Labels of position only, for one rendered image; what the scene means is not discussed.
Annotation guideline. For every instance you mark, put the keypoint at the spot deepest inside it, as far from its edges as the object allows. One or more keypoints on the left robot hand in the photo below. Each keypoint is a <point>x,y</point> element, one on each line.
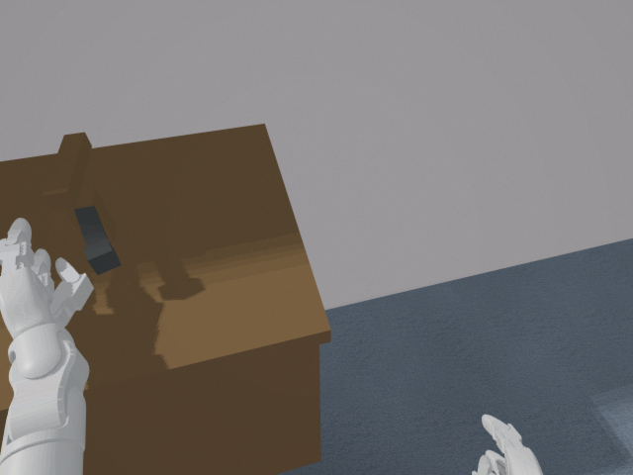
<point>27,295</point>

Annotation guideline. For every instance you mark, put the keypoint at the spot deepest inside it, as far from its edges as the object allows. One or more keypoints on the tap lever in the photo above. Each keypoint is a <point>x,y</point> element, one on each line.
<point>99,252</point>

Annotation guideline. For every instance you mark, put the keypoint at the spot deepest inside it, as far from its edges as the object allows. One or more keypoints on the robot left forearm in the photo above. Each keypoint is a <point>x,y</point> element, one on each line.
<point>46,423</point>

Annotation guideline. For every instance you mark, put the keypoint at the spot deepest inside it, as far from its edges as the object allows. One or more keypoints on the right robot hand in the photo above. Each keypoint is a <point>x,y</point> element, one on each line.
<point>518,459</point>

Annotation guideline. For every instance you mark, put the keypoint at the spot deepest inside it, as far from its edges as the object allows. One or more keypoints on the counter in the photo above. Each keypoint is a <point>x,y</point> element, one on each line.
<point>203,346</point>

